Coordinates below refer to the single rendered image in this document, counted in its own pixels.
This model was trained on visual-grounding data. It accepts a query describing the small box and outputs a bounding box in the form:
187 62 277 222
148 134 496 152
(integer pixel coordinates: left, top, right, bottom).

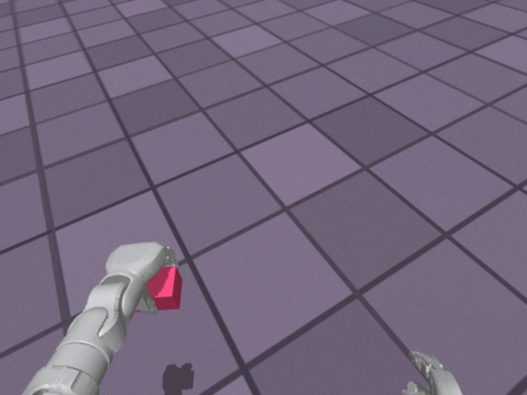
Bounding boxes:
135 266 183 312

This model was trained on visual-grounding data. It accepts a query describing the right robot hand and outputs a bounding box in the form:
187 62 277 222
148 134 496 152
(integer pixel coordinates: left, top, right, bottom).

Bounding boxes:
402 351 463 395

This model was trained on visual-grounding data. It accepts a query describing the left robot hand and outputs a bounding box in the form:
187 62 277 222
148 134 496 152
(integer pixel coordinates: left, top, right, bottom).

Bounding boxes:
105 242 179 315

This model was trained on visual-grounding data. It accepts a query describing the left robot arm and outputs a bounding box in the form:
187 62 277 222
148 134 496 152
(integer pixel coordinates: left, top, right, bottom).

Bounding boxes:
22 270 144 395

